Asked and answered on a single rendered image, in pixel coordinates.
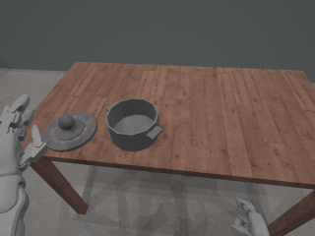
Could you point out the right robot hand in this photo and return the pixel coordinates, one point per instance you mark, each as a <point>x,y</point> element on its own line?
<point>254,225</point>

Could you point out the table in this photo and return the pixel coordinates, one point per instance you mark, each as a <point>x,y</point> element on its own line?
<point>236,124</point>

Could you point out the left robot hand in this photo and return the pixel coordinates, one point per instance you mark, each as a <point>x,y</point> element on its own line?
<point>13,130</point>

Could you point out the robot left forearm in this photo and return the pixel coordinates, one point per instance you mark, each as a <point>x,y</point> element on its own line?
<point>14,202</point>

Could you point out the lid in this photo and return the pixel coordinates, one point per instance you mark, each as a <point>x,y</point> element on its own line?
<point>59,139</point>

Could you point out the knob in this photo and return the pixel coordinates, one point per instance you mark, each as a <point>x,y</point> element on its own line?
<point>66,122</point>

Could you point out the pot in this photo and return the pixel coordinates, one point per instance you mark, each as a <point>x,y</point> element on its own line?
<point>133,123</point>

